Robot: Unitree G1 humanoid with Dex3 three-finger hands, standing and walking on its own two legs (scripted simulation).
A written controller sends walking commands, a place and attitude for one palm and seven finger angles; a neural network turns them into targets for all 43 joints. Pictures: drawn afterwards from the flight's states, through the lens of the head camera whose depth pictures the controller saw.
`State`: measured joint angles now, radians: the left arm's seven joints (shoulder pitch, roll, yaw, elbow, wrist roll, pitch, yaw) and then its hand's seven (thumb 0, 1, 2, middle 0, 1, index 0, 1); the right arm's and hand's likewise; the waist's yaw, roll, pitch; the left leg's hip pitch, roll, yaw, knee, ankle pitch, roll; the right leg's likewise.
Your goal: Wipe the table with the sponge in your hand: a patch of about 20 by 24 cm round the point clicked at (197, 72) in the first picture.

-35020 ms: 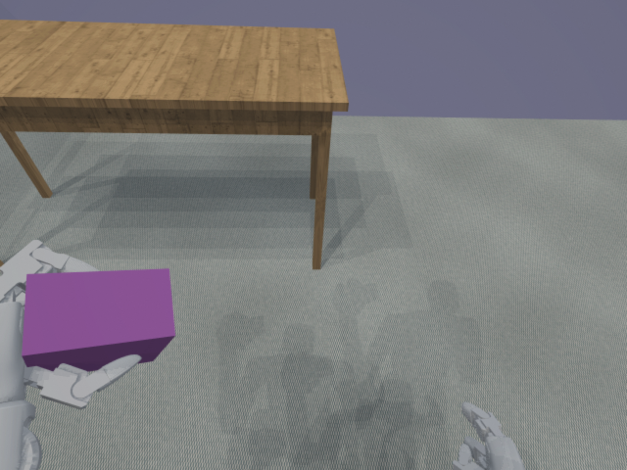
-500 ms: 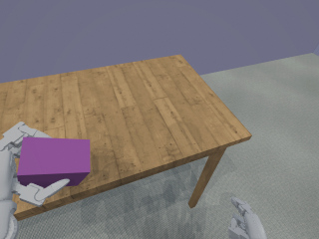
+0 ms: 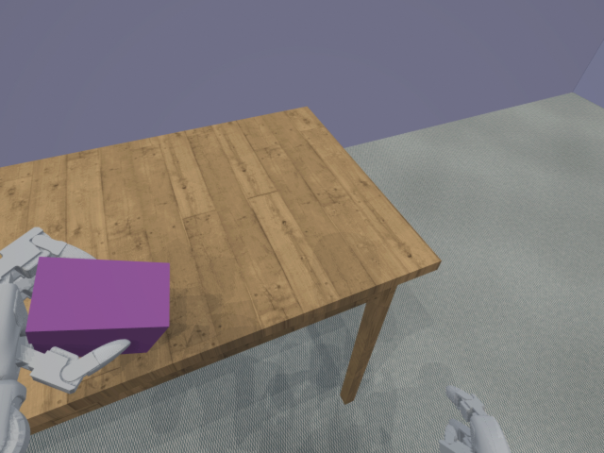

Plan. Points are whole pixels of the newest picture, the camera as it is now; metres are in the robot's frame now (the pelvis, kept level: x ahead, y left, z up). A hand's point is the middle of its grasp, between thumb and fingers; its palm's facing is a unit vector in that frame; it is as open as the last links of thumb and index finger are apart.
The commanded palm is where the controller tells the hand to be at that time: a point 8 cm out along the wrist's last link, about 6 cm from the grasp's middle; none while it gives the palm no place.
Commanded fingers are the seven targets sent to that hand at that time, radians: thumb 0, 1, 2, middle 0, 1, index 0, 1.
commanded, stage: shuffle to correct the standing spot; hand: left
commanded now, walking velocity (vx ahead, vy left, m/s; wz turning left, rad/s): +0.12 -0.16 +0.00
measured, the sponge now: (119, 311) +0.23 +0.21 +0.14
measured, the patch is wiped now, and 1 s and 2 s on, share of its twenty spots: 0.00 0.00 0.00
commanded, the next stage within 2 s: come to a stop and stand still in 1.06 s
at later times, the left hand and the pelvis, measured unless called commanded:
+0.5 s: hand (99, 320) +0.21 +0.21 +0.16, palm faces +0.42 -0.83 -0.36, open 10.4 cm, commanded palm +0.15 +0.24 +0.19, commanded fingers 0.00 0.10 1.30 -1.20 -1.60 -1.20 -1.60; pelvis +0.00 -0.04 +0.01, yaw +1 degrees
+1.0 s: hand (170, 312) +0.22 +0.15 +0.16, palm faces +0.40 -0.83 -0.38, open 10.4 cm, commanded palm +0.16 +0.19 +0.19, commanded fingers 0.00 0.10 1.30 -1.20 -1.60 -1.20 -1.60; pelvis +0.01 -0.10 +0.00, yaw +2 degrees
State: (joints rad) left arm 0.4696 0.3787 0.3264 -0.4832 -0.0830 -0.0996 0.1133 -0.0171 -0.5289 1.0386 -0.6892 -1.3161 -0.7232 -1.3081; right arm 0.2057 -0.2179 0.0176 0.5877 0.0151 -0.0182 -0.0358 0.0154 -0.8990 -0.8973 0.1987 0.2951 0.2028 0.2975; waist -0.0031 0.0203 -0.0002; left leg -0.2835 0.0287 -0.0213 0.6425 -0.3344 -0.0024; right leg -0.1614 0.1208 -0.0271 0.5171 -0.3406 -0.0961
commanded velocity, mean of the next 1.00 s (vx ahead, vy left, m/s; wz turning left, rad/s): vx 0.15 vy -0.11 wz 0.00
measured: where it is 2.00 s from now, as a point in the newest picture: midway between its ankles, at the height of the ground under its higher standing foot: outside the picture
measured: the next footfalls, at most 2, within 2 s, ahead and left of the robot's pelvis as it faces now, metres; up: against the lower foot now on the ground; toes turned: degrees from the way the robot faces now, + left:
left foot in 0.54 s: +0.07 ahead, +0.10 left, +0.00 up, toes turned +3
right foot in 0.74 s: +0.09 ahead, -0.16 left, +0.00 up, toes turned -1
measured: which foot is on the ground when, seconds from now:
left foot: down 0.00-0.28, up 0.30-0.52, down 0.54-0.76, up 0.78-0.96, down 0.98-1.00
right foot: down 0.00-0.56, up 0.58-0.72, down 0.74-1.00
